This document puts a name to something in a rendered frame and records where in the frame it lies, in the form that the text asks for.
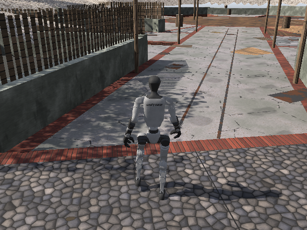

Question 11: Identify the robot left hand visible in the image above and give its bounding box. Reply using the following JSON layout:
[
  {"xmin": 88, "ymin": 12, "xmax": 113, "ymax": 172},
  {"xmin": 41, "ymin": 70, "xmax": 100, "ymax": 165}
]
[{"xmin": 123, "ymin": 136, "xmax": 134, "ymax": 148}]

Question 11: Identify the left robot forearm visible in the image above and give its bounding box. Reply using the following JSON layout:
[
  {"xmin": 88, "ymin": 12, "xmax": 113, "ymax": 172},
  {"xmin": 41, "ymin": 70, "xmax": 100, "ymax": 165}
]
[{"xmin": 125, "ymin": 116, "xmax": 135, "ymax": 138}]

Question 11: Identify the right robot forearm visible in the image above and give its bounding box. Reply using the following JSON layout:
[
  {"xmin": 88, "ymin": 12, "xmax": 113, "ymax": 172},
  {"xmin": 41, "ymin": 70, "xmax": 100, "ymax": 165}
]
[{"xmin": 172, "ymin": 116, "xmax": 180, "ymax": 132}]

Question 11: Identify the robot right hand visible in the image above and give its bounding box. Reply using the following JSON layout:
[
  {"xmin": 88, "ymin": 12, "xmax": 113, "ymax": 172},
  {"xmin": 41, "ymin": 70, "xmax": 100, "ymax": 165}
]
[{"xmin": 170, "ymin": 130, "xmax": 181, "ymax": 138}]

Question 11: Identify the robot right foot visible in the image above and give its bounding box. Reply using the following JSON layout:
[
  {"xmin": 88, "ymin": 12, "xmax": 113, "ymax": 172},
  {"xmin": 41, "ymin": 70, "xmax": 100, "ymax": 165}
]
[{"xmin": 158, "ymin": 188, "xmax": 165, "ymax": 200}]

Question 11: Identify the robot left upper arm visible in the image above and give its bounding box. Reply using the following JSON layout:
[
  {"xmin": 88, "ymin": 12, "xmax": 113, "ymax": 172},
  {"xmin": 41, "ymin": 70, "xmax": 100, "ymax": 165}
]
[{"xmin": 131, "ymin": 96, "xmax": 144, "ymax": 124}]

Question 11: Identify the humanoid robot head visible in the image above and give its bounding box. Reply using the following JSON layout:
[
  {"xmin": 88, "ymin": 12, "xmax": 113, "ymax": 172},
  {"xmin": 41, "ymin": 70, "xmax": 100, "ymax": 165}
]
[{"xmin": 146, "ymin": 76, "xmax": 162, "ymax": 99}]

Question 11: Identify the robot right upper arm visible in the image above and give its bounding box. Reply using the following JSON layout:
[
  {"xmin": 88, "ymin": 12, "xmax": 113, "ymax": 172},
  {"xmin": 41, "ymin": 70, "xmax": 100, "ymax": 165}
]
[{"xmin": 164, "ymin": 97, "xmax": 177, "ymax": 123}]

